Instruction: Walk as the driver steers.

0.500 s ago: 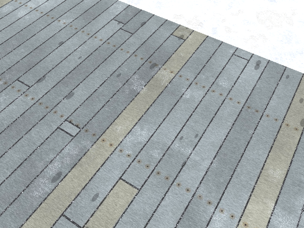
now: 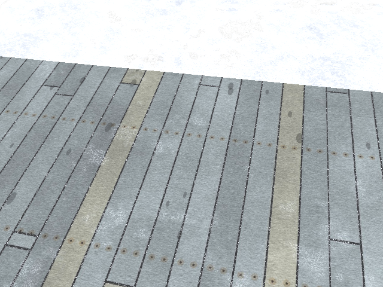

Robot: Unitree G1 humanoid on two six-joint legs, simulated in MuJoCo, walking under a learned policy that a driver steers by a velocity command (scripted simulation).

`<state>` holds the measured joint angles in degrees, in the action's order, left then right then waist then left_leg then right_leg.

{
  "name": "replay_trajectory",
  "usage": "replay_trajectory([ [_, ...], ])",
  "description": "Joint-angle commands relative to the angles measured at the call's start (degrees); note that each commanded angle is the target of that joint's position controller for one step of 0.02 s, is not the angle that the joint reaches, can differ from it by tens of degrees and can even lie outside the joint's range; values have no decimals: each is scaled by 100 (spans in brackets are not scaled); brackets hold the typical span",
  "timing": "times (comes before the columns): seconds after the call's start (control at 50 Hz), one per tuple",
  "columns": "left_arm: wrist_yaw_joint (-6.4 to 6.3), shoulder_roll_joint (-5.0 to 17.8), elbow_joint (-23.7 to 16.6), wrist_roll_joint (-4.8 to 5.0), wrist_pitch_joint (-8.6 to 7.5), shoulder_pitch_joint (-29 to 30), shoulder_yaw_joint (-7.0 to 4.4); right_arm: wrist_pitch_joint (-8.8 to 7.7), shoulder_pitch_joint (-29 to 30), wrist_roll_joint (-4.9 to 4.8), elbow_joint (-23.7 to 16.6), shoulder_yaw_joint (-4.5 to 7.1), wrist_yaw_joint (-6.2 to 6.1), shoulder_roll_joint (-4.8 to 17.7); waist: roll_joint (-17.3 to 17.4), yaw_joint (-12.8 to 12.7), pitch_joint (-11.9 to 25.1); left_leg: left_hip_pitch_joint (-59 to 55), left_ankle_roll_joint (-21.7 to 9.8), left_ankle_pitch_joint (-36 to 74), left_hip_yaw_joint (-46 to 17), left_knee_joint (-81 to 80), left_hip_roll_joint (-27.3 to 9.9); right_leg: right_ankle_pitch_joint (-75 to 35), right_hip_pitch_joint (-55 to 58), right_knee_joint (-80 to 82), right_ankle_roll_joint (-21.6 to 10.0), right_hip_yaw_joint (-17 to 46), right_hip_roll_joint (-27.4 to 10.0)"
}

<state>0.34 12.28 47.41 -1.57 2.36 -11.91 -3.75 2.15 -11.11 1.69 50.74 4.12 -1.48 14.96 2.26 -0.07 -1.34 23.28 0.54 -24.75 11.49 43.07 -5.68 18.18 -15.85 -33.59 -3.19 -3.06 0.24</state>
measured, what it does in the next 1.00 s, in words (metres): steps on the spot: left foot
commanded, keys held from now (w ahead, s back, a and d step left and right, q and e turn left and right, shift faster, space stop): no key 1.00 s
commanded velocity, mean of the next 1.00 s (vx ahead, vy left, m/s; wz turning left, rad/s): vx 0.01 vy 0.00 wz -0.11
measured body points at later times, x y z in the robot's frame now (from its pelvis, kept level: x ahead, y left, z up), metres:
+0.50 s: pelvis -0.01 +0.01 +0.02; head +0.00 +0.02 +0.46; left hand +0.09 +0.25 -0.13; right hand +0.04 -0.24 -0.12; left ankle -0.01 +0.12 -0.73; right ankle +0.00 -0.09 -0.73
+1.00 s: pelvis -0.01 +0.03 +0.02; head +0.00 +0.04 +0.47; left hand +0.00 +0.26 -0.15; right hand -0.01 -0.20 -0.14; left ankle -0.01 +0.12 -0.73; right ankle +0.00 -0.09 -0.73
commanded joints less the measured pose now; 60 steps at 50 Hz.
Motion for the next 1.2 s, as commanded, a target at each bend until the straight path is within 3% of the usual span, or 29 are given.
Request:
replay_trajectory([
  [0.02,-160,1061,-219,12,-107,-304,-233,55,99,-97,-456,60,0,322,-949,24,-178,1034,144,-145,-1008,1473,245,-2347,327,1851,-1076,1897,-1606],
  [0.04,-152,952,-329,0,-104,57,-188,9,-56,-97,-347,73,19,353,-880,171,-47,966,96,218,-1058,1495,272,-2512,496,1791,-907,1563,-1306],
  [0.06,-160,860,-415,52,-129,218,-154,-4,-200,-10,-251,108,40,448,-946,192,126,884,73,425,-1015,1663,325,-2962,666,1700,-896,1349,-1182],
  [0.1,-136,673,-402,91,-190,104,-72,14,-321,-2,-188,115,71,420,-719,177,460,682,83,469,-1057,1802,370,-3622,981,1587,-936,1209,-1163],
  [0.14,-153,667,-329,85,-239,-24,-41,61,-266,-52,-191,73,63,304,-668,119,425,613,125,463,-1128,1402,332,-3480,1165,1606,-942,1223,-1202],
  [0.22,-196,728,-167,30,-237,-172,2,106,-104,-72,-217,-5,4,219,-902,-89,255,79,90,214,-1115,198,369,-2906,1150,1608,-969,1355,-1246],
  [0.3,-182,795,-34,6,-219,-44,35,49,-296,-148,-118,-39,-80,214,-896,-71,226,-731,-54,179,-1023,-921,515,-2937,880,1460,-950,1546,-1256],
  [0.34,-199,763,32,75,-211,147,66,-44,-637,-122,45,-93,-103,105,-638,202,246,-1607,-133,1539,-1060,-2400,457,-2640,558,1272,-611,1481,-1087],
  [0.36,-192,581,42,95,-239,82,125,-133,-716,-41,99,-88,-119,256,-361,134,356,-2151,-193,2094,-1560,-2708,33,-2112,246,1193,-321,1433,-905],
  [0.38,-156,444,73,125,-250,-227,135,-204,-576,-1,74,-50,-117,633,264,-234,341,-2139,-401,2876,-2200,-2630,-595,-1268,125,1095,-136,1039,-399],
  [0.4,-160,365,233,110,-202,-252,170,-222,-148,-97,71,-84,-48,520,636,-290,168,-1358,-639,2669,-2275,-2609,-731,-725,675,1417,-34,825,-153],
  [0.42,-170,526,364,93,-183,-161,144,-253,-26,-90,33,-155,7,251,400,-197,20,-1138,-523,2176,-2120,-2751,-511,-909,901,1465,-3,905,-210],
  [0.46,-159,630,492,98,-208,-53,101,-286,-188,-101,197,-167,-10,259,363,-79,-65,-1158,-317,1802,-1840,-2802,-177,-1328,1056,1483,-23,969,-325],
  [0.5,-151,571,634,86,-236,-109,119,-299,-355,-136,360,-162,-47,283,245,-48,-78,-1357,-305,1765,-1757,-2792,-92,-1392,924,1565,-7,1004,-397],
  [0.58,-187,446,964,99,-252,-176,166,-289,-397,-114,533,-196,-48,181,-114,6,-179,-1446,-366,1478,-1760,-2814,-89,-1194,740,1716,73,993,-385],
  [0.86,-241,322,1639,99,-263,-532,296,-306,-568,-119,1032,-321,-53,13,-189,-16,-240,-1330,-409,1334,-1755,-2849,7,-1151,705,1686,120,934,-449],
  [1.2,-280,87,1943,111,-269,-750,387,-334,-953,-119,1337,-419,-83,-189,-211,-9,-289,-1313,-428,1657,-1727,-2733,67,-1261,670,1558,143,861,-489],
])
Next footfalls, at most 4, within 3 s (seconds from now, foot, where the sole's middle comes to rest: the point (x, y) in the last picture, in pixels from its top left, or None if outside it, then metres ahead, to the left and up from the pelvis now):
0.36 left None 0.03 0.11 -0.77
2.50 right None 0.19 -0.11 -0.77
3.00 left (208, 280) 0.52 0.02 -0.77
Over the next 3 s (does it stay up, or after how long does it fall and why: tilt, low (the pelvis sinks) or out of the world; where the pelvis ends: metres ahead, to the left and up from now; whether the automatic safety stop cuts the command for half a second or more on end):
stays up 0.37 -0.03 -0.02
